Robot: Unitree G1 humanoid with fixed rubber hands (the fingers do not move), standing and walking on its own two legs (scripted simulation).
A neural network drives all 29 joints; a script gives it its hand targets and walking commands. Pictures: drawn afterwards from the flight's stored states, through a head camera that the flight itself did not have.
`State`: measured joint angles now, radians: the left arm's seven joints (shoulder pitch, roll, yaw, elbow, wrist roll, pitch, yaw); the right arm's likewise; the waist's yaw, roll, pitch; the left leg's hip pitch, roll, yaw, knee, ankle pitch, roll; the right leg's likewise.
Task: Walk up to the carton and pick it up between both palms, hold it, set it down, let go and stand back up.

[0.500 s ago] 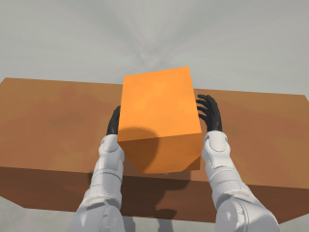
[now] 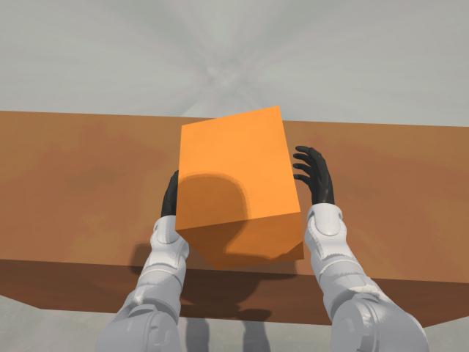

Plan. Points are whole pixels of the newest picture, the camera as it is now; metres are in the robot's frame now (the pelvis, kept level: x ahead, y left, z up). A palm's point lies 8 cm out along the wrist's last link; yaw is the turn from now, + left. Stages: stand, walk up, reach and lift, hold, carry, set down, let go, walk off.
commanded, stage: set down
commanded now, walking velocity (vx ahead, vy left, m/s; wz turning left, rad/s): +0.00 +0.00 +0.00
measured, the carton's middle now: (244, 194) +0.40 +0.04 +0.01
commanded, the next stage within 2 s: none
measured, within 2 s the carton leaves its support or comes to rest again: neither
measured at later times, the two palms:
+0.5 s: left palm (177, 216) +0.37 +0.16 -0.02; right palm (319, 199) +0.40 -0.09 +0.02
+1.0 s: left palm (179, 219) +0.37 +0.16 -0.04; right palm (317, 205) +0.40 -0.10 -0.01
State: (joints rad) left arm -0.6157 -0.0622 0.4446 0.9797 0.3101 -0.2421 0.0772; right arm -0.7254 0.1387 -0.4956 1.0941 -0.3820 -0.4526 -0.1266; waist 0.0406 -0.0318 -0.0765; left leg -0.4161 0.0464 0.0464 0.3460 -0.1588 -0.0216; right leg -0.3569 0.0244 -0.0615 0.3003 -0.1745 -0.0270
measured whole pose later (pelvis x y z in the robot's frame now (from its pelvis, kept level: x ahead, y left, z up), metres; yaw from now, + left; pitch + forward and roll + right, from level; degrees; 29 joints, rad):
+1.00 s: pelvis -0.01 +0.00 -0.01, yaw +0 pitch +22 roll -1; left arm -0.70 -0.07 0.57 1.11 0.38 -0.39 0.10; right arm -0.80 0.14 -0.69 1.14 -0.55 -0.50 -0.10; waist 0.03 -0.02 -0.14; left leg -0.66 0.05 0.04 0.43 -0.16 -0.02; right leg -0.61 0.02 -0.06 0.41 -0.19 -0.03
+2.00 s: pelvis -0.02 +0.00 -0.02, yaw +0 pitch +22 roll -1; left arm -0.72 -0.08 0.64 1.09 0.46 -0.42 0.10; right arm -0.81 0.15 -0.73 1.12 -0.57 -0.49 -0.07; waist 0.02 -0.05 -0.12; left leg -0.69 0.05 0.05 0.49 -0.19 -0.01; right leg -0.64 0.02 -0.06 0.47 -0.21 -0.03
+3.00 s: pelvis -0.05 +0.00 -0.06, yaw -1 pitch +32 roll -2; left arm -0.99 0.27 -0.11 1.45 -0.36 -0.42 0.08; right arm -1.02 -0.29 0.09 1.42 0.36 -0.34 -0.01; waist 0.07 -0.01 -0.33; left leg -1.12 0.07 0.03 0.83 -0.27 -0.01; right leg -1.06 0.02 -0.08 0.80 -0.30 -0.03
